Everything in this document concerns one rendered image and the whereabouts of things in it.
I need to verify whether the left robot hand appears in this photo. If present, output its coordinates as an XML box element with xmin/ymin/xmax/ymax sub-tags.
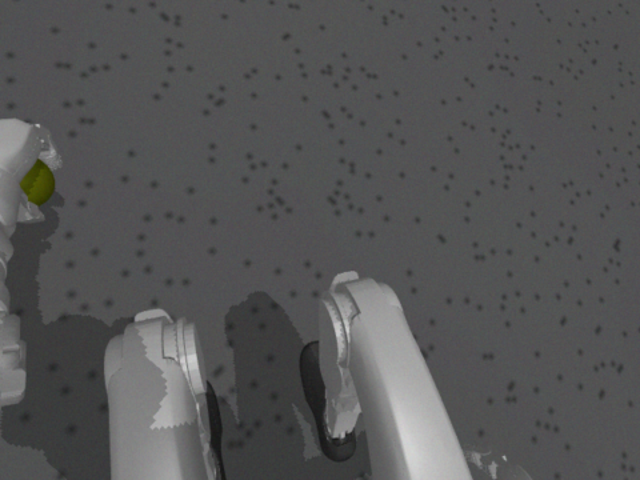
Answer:
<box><xmin>0</xmin><ymin>118</ymin><xmax>62</xmax><ymax>223</ymax></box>

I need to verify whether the left robot foot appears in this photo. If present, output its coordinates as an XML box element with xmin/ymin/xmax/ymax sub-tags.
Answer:
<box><xmin>205</xmin><ymin>380</ymin><xmax>226</xmax><ymax>480</ymax></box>

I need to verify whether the ball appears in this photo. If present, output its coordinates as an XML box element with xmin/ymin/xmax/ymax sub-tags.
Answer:
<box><xmin>19</xmin><ymin>159</ymin><xmax>55</xmax><ymax>206</ymax></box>

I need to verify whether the right robot foot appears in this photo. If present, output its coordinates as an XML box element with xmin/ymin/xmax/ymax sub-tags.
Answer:
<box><xmin>299</xmin><ymin>341</ymin><xmax>356</xmax><ymax>462</ymax></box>

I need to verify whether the left robot arm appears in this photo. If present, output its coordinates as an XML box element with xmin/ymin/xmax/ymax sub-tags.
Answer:
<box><xmin>0</xmin><ymin>169</ymin><xmax>26</xmax><ymax>412</ymax></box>

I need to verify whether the right robot hand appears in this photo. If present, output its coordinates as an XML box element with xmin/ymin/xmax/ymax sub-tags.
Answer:
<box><xmin>461</xmin><ymin>444</ymin><xmax>533</xmax><ymax>480</ymax></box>

